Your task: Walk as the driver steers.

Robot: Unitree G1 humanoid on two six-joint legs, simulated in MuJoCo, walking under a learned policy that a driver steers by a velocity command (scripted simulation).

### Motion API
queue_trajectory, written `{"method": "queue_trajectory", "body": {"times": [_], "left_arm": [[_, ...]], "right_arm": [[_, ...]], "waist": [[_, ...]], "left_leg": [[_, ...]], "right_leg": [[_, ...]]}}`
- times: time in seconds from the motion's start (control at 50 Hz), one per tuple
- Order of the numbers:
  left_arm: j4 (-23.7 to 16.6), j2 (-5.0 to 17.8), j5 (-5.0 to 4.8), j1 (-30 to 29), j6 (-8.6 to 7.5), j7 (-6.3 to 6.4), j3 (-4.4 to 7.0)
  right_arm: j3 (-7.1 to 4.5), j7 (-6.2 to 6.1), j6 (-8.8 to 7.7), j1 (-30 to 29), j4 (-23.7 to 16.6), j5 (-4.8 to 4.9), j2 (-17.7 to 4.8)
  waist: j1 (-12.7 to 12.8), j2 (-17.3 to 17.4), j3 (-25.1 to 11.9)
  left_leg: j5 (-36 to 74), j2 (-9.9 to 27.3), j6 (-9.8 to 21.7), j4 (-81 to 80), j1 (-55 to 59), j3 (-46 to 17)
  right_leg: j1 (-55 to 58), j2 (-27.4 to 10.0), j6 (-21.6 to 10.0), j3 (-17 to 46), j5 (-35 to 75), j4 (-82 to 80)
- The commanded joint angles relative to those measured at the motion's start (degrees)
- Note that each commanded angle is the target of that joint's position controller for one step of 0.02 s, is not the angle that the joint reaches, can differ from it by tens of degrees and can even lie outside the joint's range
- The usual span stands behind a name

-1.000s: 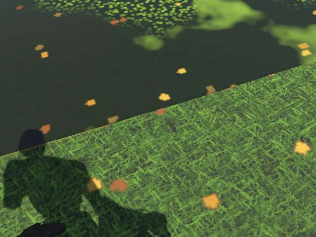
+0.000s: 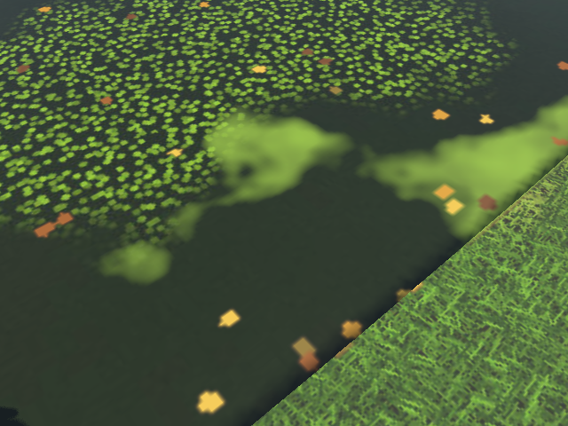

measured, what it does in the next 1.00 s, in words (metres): goes down: left foot, then right foot 0.09 m lower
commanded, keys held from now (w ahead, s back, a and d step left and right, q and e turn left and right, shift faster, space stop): w+e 0.16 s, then w+q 0.84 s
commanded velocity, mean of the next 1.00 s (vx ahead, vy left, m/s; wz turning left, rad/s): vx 0.50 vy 0.00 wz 0.14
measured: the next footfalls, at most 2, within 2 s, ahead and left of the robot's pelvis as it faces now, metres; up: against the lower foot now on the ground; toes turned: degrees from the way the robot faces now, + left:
left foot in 0.44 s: +0.44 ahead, +0.08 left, +0.00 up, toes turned -3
right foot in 1.00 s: +0.82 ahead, -0.09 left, -0.09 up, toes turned +17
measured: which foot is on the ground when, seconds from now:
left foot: down 0.00-0.04, up 0.06-0.42, down 0.44-1.00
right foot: down 0.00-0.48, up 0.50-0.98, down 1.00-1.00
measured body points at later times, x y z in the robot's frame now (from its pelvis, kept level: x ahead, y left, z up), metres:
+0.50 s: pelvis +0.31 +0.01 +0.00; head +0.33 +0.02 +0.45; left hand +0.36 +0.26 -0.14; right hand +0.45 -0.25 -0.10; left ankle +0.40 +0.08 -0.72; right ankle +0.15 -0.11 -0.69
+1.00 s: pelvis +0.63 -0.01 -0.05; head +0.64 -0.01 +0.40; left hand +0.86 +0.22 -0.10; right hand +0.57 -0.26 -0.19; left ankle +0.41 +0.08 -0.71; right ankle +0.79 -0.10 -0.79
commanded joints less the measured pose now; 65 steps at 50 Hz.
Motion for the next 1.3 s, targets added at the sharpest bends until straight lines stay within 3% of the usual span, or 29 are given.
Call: {"method": "queue_trajectory", "body": {"times": [0.02,0.04,0.06,0.08,0.1,0.14,0.18,0.3,0.32,0.34,0.36,0.4,0.44,0.46,0.5,0.52,0.56,0.62,0.72,0.82,0.9,0.94,0.96,1.0,1.04,1.06,1.08,1.12,1.3], "left_arm": [[-0.2,11.0,-1.42,12.6,-1.74,2.37,4.20],[2.4,12.6,-1.23,26.0,-1.24,3.83,5.25],[6.0,12.0,0.22,34.1,-1.06,3.91,4.43],[8.3,13.3,1.03,34.6,-2.57,3.92,5.67],[7.8,12.4,-0.14,28.4,-3.46,3.71,5.56],[6.4,4.6,-1.40,18.5,-4.18,2.72,2.35],[3.7,3.4,-1.08,11.0,-4.14,1.74,1.33],[5.3,8.9,0.90,18.7,-3.98,-0.09,2.88],[7.1,10.5,-4.30,18.9,-2.57,2.36,3.93],[7.2,9.8,-4.31,18.8,-1.95,3.12,3.48],[5.6,6.7,2.37,18.3,-3.03,1.37,1.70],[4.9,7.7,3.26,14.8,-3.17,1.18,2.07],[3.6,9.3,0.89,12.8,-3.36,1.60,2.08],[4.1,8.2,1.93,16.6,-3.24,1.31,1.71],[2.7,2.2,2.60,24.9,-3.45,-0.19,-0.40],[-0.1,4.5,1.40,13.3,-2.95,0.42,0.18],[-0.4,6.6,2.56,10.9,-2.62,3.15,-0.02],[-1.3,3.8,3.51,9.7,-1.15,3.92,-1.51],[-5.2,0.5,1.83,0.6,0.71,2.83,-3.09],[-8.6,3.4,2.51,-7.5,-0.42,2.52,-2.11],[-9.5,-0.3,2.08,-15.8,-0.84,2.22,-3.89],[-8.6,0.6,1.19,-12.9,-0.72,2.12,-3.61],[-8.6,7.6,-6.95,-6.7,-3.47,3.77,0.82],[-4.4,8.7,-5.36,8.4,-5.20,5.00,2.00],[-0.3,11.6,-4.57,24.0,-3.98,4.10,3.59],[0.5,11.8,-5.25,24.2,-3.09,3.59,4.38],[0.5,7.7,-4.07,20.2,-2.47,4.11,3.61],[-1.2,4.5,-2.46,7.6,-2.98,4.25,2.05],[3.6,8.0,-3.02,10.0,-2.65,6.03,4.29]], "right_arm": [[-1.83,-0.13,-0.74,2.3,-3.3,-1.96,-9.2],[0.23,1.42,-1.44,3.4,-5.6,-3.17,-5.6],[0.25,3.71,-1.01,-2.7,-5.4,-1.13,-5.4],[0.23,3.76,-0.99,-14.0,-8.5,1.46,-4.2],[-0.16,2.72,-1.23,-17.0,-9.7,0.67,-6.3],[0.00,0.28,-0.68,-14.0,-10.2,-1.11,-5.4],[0.75,-0.53,1.07,-11.0,-9.5,-0.72,-3.4],[1.53,1.55,2.41,-20.8,-10.5,0.85,-3.1],[0.10,1.06,2.90,-18.8,-11.0,5.36,-4.9],[-0.17,0.69,3.10,-19.5,-11.1,5.69,-6.0],[0.33,1.65,1.55,-22.6,-11.2,0.34,-6.8],[-0.33,1.17,0.16,-17.9,-10.5,-0.07,-7.1],[-2.41,0.53,-1.03,-12.3,-8.2,2.38,-10.8],[-3.34,0.27,-1.92,-5.8,-6.4,2.68,-12.4],[-2.41,0.66,-1.78,10.3,-4.2,1.55,-13.4],[-3.02,0.18,-2.70,9.2,-2.6,1.17,-12.5],[-1.00,-0.04,-2.55,-2.5,-4.3,1.40,-7.1],[0.69,-0.05,-2.79,-11.7,-6.4,1.41,-2.9],[-1.02,2.21,-2.89,-2.7,-4.1,1.25,-8.0],[-0.70,1.54,-2.51,7.8,-1.9,0.89,-5.1],[-1.08,1.44,-0.72,12.7,0.1,1.83,-5.2],[-1.64,3.14,0.33,8.7,-0.6,1.17,-8.6],[-2.85,-1.04,1.99,4.2,-2.8,9.09,-5.9],[-1.96,-2.29,2.76,2.9,-3.1,7.46,-5.2],[-0.61,-2.82,2.72,15.8,-4.3,8.14,-1.4],[-0.71,-3.16,2.63,13.0,-6.5,8.82,-3.2],[-1.69,-4.03,3.18,4.5,-8.3,9.11,-5.0],[-3.09,-4.52,4.26,-3.9,-11.4,7.40,-6.7],[-2.66,-1.46,4.46,-14.8,-17.6,5.76,-1.1]], "waist": [[6.9,1.4,-9.8],[12.2,-6.4,-22.0],[15.7,-4.7,-22.2],[17.6,-2.0,-7.7],[15.1,-3.4,-0.7],[6.8,-4.2,0.0],[1.2,-2.7,1.2],[7.0,-2.6,3.7],[4.8,-6.9,2.4],[5.1,-6.7,2.9],[6.5,-0.4,4.8],[3.4,-4.2,3.9],[0.9,-0.4,0.9],[0.0,3.1,-3.2],[-2.8,15.0,-18.6],[-5.1,7.1,-2.4],[0.0,-1.9,0.5],[4.5,-0.2,1.2],[0.6,1.2,1.7],[-3.5,2.4,2.8],[-8.1,1.1,6.7],[-3.5,2.3,7.1],[-0.8,3.4,6.3],[6.9,1.0,-4.5],[7.7,-17.3,-24.2],[8.4,-17.4,-22.9],[8.7,-7.0,-12.0],[4.3,-2.3,2.0],[3.6,-2.6,1.6]], "left_leg": [[66.4,10.0,6.4,27.8,-19.6,-0.1],[37.7,3.8,1.1,44.5,-41.3,-3.4],[-5.2,-4.4,0.7,57.9,-50.8,-11.9],[-4.6,-2.8,2.7,62.9,-61.8,-20.2],[-2.1,0.7,3.2,62.4,-62.4,-22.6],[2.1,3.4,4.4,56.1,-50.5,-23.2],[2.1,3.8,3.6,51.3,-43.0,-21.3],[25.0,1.6,2.5,26.1,-37.7,-15.6],[32.3,1.3,2.6,28.3,-32.4,-13.2],[30.2,1.0,2.6,28.2,-32.6,-13.6],[26.8,0.9,4.3,27.1,-38.3,-16.8],[24.0,1.8,6.6,28.2,-39.5,-18.1],[21.2,-3.9,8.5,22.4,-25.7,-11.4],[23.2,-5.5,11.3,22.2,-12.3,-14.6],[20.1,15.3,31.6,7.7,16.6,-61.3],[0.6,14.6,25.2,3.9,6.4,-62.7],[4.4,12.1,23.8,3.3,-11.9,-54.7],[11.3,6.2,21.9,-0.8,-27.0,-42.4],[26.2,0.5,19.5,1.5,-33.2,-31.5],[21.5,3.0,20.1,13.9,-15.3,-40.4],[7.5,-1.0,17.5,19.6,-18.0,-41.9],[7.6,-1.2,16.4,20.3,-32.9,-44.3],[14.5,-1.7,13.1,25.6,-29.1,-46.1],[12.9,-5.8,9.1,47.2,-32.3,-37.8],[-19.2,-9.0,3.7,81.8,-58.0,-31.4],[-11.7,-3.9,3.0,85.4,-64.8,-28.2],[-3.8,-2.3,2.8,86.3,-68.0,-24.4],[6.8,1.2,2.0,77.8,-62.5,-23.9],[28.2,3.3,3.2,35.8,-52.9,-21.8]], "right_leg": [[35.0,4.5,-8.5,0.2,11.7,8.4],[61.1,-6.1,-18.4,21.7,5.7,2.8],[65.8,-14.4,-20.5,39.6,6.2,-8.5],[58.2,-13.2,-14.8,35.4,3.0,-12.1],[46.5,-12.2,-13.2,30.7,1.5,-13.1],[27.7,-9.6,-12.7,25.4,3.3,-15.9],[14.5,-9.2,-12.3,22.2,1.1,-20.8],[8.4,-7.7,-8.8,12.9,-0.8,-20.8],[9.1,-5.7,-5.1,10.2,5.0,-22.5],[11.1,-6.1,-3.6,9.2,5.5,-22.0],[14.8,-10.9,-6.4,12.8,1.3,-18.1],[23.0,-13.2,-5.0,12.1,7.7,-14.2],[21.6,-8.3,-2.6,6.6,19.6,-5.0],[16.1,-2.6,0.2,3.3,19.9,8.4],[-12.1,9.6,6.7,6.8,-33.6,43.3],[-24.2,4.5,4.8,12.5,-27.6,47.4],[-19.1,-1.6,4.5,13.1,-16.4,46.3],[-8.8,-5.7,6.3,10.6,-11.9,33.7],[0.6,-3.3,9.2,1.6,0.8,12.7],[-13.4,-2.9,8.6,5.9,6.5,7.4],[-7.9,-1.8,7.7,3.6,18.7,-10.5],[12.3,-1.5,7.1,2.0,20.1,-8.4],[15.2,-1.4,4.7,10.3,17.4,-12.6],[34.6,-6.2,3.9,9.6,27.2,-6.8],[65.4,-25.8,-6.8,32.3,27.2,5.1],[61.0,-28.6,-10.4,43.1,-2.8,-4.7],[49.7,-25.9,-8.7,41.2,-20.2,-13.6],[26.2,-21.1,-8.5,28.9,-9.3,-18.5],[20.9,-13.8,-3.8,1.6,12.9,-21.0]]}}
